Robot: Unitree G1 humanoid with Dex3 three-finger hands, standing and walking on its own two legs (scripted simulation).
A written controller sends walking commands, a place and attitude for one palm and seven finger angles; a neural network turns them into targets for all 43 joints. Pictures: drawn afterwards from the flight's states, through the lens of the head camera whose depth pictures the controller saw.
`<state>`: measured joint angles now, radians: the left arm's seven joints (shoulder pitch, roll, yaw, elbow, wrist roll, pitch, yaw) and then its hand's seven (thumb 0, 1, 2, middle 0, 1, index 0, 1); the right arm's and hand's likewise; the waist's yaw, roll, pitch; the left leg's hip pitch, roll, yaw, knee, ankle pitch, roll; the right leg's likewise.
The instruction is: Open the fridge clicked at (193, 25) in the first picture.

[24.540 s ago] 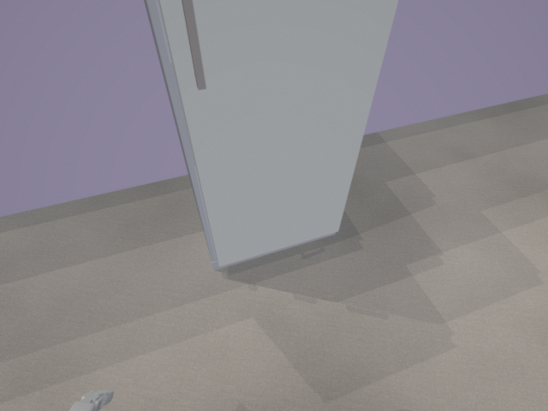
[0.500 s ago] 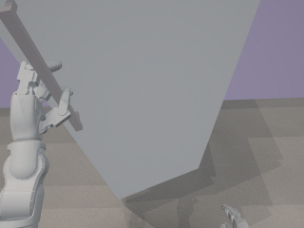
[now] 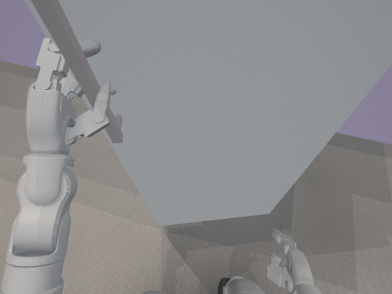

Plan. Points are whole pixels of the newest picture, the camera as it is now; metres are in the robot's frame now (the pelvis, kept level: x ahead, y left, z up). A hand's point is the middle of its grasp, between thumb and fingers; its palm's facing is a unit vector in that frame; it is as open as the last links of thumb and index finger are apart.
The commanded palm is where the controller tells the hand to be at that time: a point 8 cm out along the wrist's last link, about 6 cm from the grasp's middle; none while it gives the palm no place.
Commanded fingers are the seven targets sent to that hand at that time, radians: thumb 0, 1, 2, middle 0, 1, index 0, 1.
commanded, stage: walk backward, drawing the door open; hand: left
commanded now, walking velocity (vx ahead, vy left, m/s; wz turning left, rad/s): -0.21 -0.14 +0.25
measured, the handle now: (89, 70) +0.38 +0.16 +0.25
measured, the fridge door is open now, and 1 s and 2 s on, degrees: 23 45 78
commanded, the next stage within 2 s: stop walking and hold the door back in 1.86 s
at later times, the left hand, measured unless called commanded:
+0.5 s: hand (112, 159) +0.26 +0.11 +0.22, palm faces +0.35 -0.91 -0.22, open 7.1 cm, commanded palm +0.21 +0.15 +0.22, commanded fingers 0.00 0.90 0.90 -0.45 -1.40 -0.45 -1.40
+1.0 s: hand (151, 228) +0.18 +0.06 +0.22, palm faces +0.71 -0.67 -0.20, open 6.8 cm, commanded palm +0.12 +0.07 +0.22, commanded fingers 0.00 0.90 0.90 -0.45 -1.40 -0.45 -1.40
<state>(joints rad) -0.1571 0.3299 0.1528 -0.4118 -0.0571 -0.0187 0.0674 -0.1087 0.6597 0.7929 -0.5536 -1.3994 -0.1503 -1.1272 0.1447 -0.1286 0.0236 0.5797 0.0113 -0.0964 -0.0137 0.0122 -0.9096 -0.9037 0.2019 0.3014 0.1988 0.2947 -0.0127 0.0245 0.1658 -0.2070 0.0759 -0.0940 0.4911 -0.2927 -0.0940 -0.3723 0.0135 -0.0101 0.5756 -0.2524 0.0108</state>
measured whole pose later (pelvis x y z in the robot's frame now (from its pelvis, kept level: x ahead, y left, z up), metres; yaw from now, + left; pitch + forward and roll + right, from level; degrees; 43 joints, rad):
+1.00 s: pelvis +0.01 -0.26 -0.01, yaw +36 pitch +1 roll +0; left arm -0.12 0.34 0.21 -0.49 -0.06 -0.04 0.10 -0.09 0.68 0.80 -0.54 -1.40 -0.20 -1.19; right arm 0.09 -0.23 -0.06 0.56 0.00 -0.04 -0.09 0.01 -0.91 -0.90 0.20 0.30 0.20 0.29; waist -0.04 -0.03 0.15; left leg -0.30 0.01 0.11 0.61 -0.31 0.04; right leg -0.43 -0.05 -0.14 0.81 -0.42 0.00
